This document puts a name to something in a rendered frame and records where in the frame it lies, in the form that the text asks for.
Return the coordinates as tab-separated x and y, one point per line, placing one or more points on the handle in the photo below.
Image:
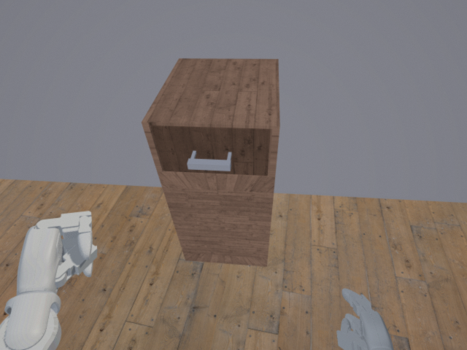
210	165

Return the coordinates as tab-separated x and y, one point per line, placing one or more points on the cabinet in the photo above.
219	218

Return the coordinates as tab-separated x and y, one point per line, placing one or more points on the robot left forearm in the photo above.
32	323

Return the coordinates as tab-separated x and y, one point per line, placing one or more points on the drawer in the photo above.
249	147

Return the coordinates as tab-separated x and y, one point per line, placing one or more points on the robot right hand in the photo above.
369	332

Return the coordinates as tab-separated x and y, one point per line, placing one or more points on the robot left hand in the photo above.
43	249

